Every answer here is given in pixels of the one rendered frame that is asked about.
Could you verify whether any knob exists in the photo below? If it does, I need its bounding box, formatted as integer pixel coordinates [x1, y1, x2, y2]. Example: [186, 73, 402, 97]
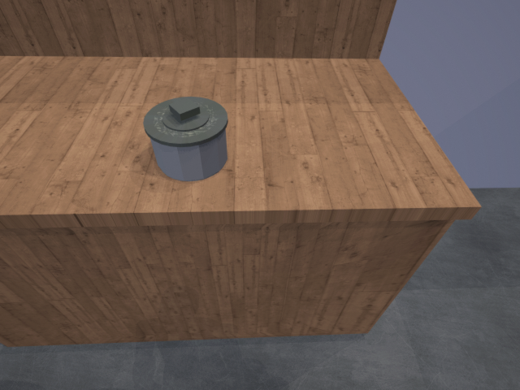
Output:
[169, 97, 201, 121]

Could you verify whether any table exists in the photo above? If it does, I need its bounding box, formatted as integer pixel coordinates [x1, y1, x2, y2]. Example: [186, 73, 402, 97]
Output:
[0, 0, 482, 347]

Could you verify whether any pot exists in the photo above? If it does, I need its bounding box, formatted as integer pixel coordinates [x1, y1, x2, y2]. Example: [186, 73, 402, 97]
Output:
[150, 128, 228, 181]

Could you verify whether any lid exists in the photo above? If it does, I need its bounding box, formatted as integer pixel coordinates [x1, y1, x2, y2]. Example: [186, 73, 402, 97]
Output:
[143, 97, 228, 147]

